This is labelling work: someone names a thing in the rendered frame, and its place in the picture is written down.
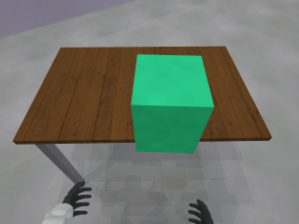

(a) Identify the left robot hand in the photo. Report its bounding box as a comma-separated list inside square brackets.
[62, 181, 92, 217]

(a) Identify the right robot hand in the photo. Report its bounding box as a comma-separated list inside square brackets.
[188, 199, 214, 224]

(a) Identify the table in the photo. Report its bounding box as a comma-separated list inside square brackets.
[13, 46, 272, 188]

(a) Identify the left robot forearm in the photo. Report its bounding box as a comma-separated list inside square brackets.
[41, 203, 74, 224]

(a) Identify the carton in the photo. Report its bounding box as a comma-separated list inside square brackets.
[131, 54, 214, 154]

